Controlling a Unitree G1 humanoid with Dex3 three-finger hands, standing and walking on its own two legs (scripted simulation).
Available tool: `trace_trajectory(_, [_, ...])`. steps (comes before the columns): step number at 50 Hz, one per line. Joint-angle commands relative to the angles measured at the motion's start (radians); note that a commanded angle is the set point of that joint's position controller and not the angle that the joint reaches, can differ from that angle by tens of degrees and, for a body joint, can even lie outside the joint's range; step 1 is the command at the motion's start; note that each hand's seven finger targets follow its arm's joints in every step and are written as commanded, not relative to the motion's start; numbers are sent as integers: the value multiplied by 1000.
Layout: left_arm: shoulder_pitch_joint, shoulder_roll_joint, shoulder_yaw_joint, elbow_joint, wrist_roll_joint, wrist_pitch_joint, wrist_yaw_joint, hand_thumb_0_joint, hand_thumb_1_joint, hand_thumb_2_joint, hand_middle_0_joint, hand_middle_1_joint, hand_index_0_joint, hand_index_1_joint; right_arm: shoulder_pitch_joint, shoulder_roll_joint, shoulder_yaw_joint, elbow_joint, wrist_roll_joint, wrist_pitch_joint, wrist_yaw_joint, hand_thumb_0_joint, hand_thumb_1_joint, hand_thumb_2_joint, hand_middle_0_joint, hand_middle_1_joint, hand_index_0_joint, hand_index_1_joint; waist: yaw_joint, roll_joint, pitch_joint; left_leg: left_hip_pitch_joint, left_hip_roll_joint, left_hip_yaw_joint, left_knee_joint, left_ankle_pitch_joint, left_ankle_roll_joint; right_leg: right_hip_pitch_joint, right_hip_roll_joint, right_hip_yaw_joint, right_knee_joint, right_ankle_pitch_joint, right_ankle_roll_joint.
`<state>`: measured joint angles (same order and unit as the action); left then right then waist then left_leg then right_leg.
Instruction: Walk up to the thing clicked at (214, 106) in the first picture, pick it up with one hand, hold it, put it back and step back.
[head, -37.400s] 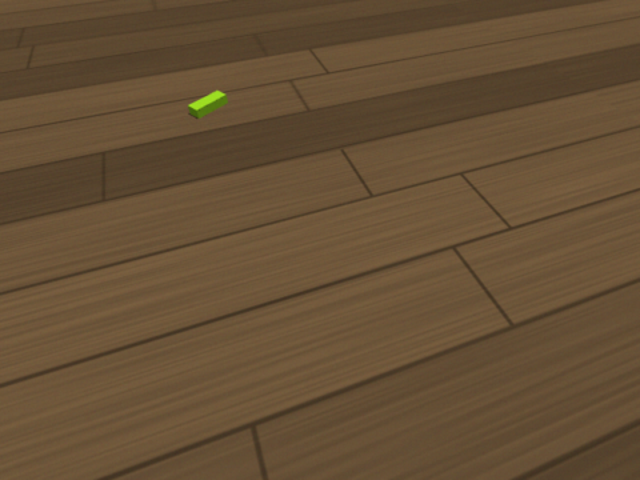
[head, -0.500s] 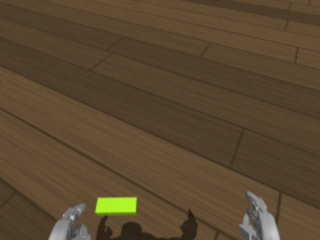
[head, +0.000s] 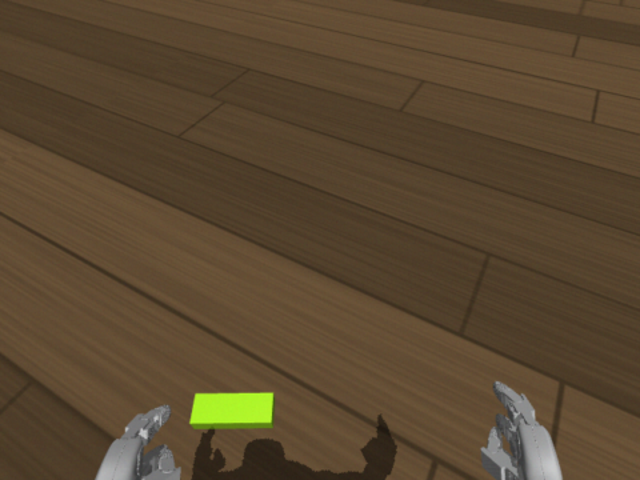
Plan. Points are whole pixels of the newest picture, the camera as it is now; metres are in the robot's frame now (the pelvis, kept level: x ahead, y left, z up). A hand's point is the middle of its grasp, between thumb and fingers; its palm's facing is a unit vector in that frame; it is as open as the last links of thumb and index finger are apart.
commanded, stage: stand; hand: left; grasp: from above
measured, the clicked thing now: (234, 410) +0.43 +0.25 -0.69
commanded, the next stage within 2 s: none
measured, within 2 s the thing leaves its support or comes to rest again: neither
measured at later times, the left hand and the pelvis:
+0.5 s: hand out of the picture +0.06 +0.24 -0.10, palm faces +0.05 -0.94 -0.32, open 7.4 cm; pelvis -0.01 +0.01 +0.05, yaw +0 degrees
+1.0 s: hand out of the picture +0.03 +0.24 -0.10, palm faces +0.05 -0.94 -0.33, open 7.4 cm; pelvis -0.02 +0.00 +0.07, yaw +1 degrees
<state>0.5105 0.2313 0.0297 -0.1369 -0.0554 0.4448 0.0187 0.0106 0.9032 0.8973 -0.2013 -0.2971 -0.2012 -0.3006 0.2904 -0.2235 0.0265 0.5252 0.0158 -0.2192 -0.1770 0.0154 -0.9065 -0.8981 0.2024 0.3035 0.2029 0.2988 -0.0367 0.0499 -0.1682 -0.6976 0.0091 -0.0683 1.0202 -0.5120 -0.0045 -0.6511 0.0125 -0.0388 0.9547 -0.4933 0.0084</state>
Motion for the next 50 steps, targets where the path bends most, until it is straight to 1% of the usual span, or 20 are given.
trace_trajectory(1, [-10, 102, 56, -191, 5, -50, 10, 0, 900, 900, -200, -300, -200, -300, -61, -124, -54, -165, -4, -52, -9, 0, -901, -899, 199, 299, 200, 299, -3, -10, -96, 106, -9, 16, -149, 306, 17, 65, 13, -19, -136, 278, -13])
trace_trajectory(2, [-312, 179, 53, 160, 123, -254, 47, 0, 900, 900, -200, -301, -200, -300, -136, -222, -84, 91, -130, 50, 51, 0, -901, -899, 199, 299, 199, 299, 81, -60, 160, 118, 27, -14, -244, 443, 66, 234, -71, 68, -206, 275, -45])
trace_trajectory(3, [-237, 199, 76, 340, 130, -322, 43, 0, 900, 900, -200, -300, -200, -301, -135, -222, -100, 103, -124, 86, 75, 0, -900, -900, 200, 300, 200, 300, 66, -121, 54, 189, 14, 16, -232, 477, 73, 281, -90, 131, -227, 308, -86])
trace_trajectory(4, [-230, 198, 69, 377, 123, -354, 37, 0, 900, 900, -200, -300, -200, -301, -123, -233, -103, 79, -131, 107, 90, 0, -900, -900, 200, 300, 200, 300, 45, -124, 44, 212, 7, -1, -233, 433, 70, 254, -87, 166, -268, 301, -102])
trace_trajectory(6, [-250, 216, 57, 473, 128, -395, 31, 0, 900, 900, -200, -300, -200, -301, -122, -204, -103, 135, -90, 117, 123, 0, -900, -900, 200, 300, 200, 300, 52, -88, 3, 292, 8, -2, -273, 461, 62, 342, -110, 163, -244, 431, -89])
trace_trajectory(8, [-303, 199, 64, 562, 105, -397, 27, 0, 900, 900, -200, -300, -200, -301, -132, -201, -105, 166, -69, 126, 142, 0, -900, -900, 200, 300, 200, 300, 58, -88, 25, 339, 4, -2, -309, 425, 60, 320, -105, 142, -286, 361, -65])
trace_trajectory(11, [-325, 191, 63, 692, 100, -417, 31, 0, 900, 900, -200, -300, -200, -301, -154, -198, -111, 226, -67, 142, 154, 0, -900, -900, 200, 300, 200, 300, 70, -46, 62, 380, 24, -46, -390, 374, 68, 324, -94, 119, -331, 289, -42])
trace_trajectory(15, [-343, 181, 62, 830, 100, -440, 30, 0, 900, 900, -200, -300, -200, -301, -158, -203, -111, 288, -68, 157, 151, 0, -900, -900, 200, 300, 200, 300, 68, -22, 82, 419, 44, -72, -468, 419, 69, 390, -90, 96, -371, 344, -35])
trace_trajectory(16, [-344, 185, 60, 862, 101, -444, 30, 0, 900, 900, -200, -300, -200, -301, -165, -205, -111, 301, -66, 163, 150, 0, -900, -900, 200, 300, 200, 300, 67, -35, 116, 396, 42, -72, -487, 386, 65, 404, -94, 98, -407, 329, -35])
trace_trajectory(17, [-360, 189, 61, 885, 98, -447, 29, 0, 900, 900, -200, -300, -200, -301, -162, -207, -110, 313, -65, 167, 148, 0, -900, -900, 200, 300, 200, 300, 59, -38, 122, 409, 45, -73, -515, 377, 63, 416, -95, 101, -421, 321, -36])
trace_trajectory(19, [-359, 190, 59, 939, 92, -451, 29, 0, 900, 900, -200, -300, -200, -301, -149, -217, -109, 349, -62, 170, 142, 0, -900, -900, 200, 300, 200, 300, 58, -31, 108, 459, 54, -76, -536, 460, 57, 458, -102, 96, -439, 383, -35])
trace_trajectory(22, [-349, 190, 52, 1016, 88, -450, 30, 0, 900, 900, -200, -300, -200, -301, -167, -231, -110, 391, -58, 177, 139, 0, -900, -900, 200, 300, 200, 300, 64, -1, 149, 483, 70, -99, -616, 416, 56, 476, -94, 81, -496, 337, -24])
trace_trajectory(24, [-362, 203, 53, 1056, 87, -452, 29, 0, 900, 900, -200, -300, -200, -301, -153, -233, -108, 418, -53, 182, 138, 0, -900, -900, 200, 300, 200, 300, 52, -22, 161, 490, 67, -90, -644, 408, 48, 512, -101, 84, -526, 350, -22])
trace_trajectory(29, [-354, 212, 47, 1144, 88, -451, 29, 0, 900, 900, -200, -300, -200, -301, -160, -235, -107, 470, -47, 192, 135, 0, -900, -900, 200, 300, 200, 300, 56, -45, 205, 522, 67, -90, -698, 349, 40, 524, -111, 87, -588, 322, -20])
trace_trajectory(31, [-361, 216, 45, 1162, 88, -456, 29, 0, 900, 900, -200, -300, -200, -301, -160, -233, -106, 484, -45, 194, 137, 0, -900, -900, 200, 300, 200, 300, 55, -57, 200, 533, 63, -78, -698, 383, 39, 539, -117, 89, -610, 341, -19])
trace_trajectory(34, [-366, 225, 44, 1182, 88, -463, 31, 0, 900, 900, -200, -300, -200, -301, -160, -230, -103, 501, -41, 194, 138, 0, -900, -900, 200, 300, 200, 300, 52, -69, 171, 599, 69, -66, -678, 509, 34, 547, -128, 92, -627, 426, -16])
trace_trajectory(37, [-367, 224, 39, 1200, 86, -464, 31, 0, 900, 900, -200, -300, -200, -301, -165, -235, -99, 517, -41, 199, 139, 0, -900, -900, 200, 300, 200, 300, 51, -57, 187, 588, 68, -64, -693, 473, 34, 558, -126, 90, -651, 407, -10])
trace_trajectory(41, [-381, 232, 41, 1216, 87, -456, 27, 0, 900, 900, -200, -300, -200, -301, -176, -243, -98, 528, -43, 207, 141, 0, -900, -900, 200, 300, 200, 300, 53, -42, 242, 520, 66, -75, -741, 317, 31, 550, -116, 86, -668, 287, -12])
trace_trajectory(44, [-386, 240, 42, 1226, 87, -456, 24, 0, 900, 900, -200, -300, -200, -301, -170, -246, -97, 534, -43, 206, 144, 0, -900, -900, 200, 300, 200, 300, 50, -37, 237, 512, 71, -80, -752, 285, 32, 555, -118, 89, -668, 276, -14])
trace_trajectory(50, [-394, 244, 38, 1226, 86, -464, 17, 0, 900, 900, -200, -300, -200, -301, -181, -259, -92, 538, -39, 198, 147, 0, -900, -900, 200, 300, 200, 300, 50, -32, 219, 540, 76, -73, -743, 352, 30, 553, -124, 97, -679, 315, -14])
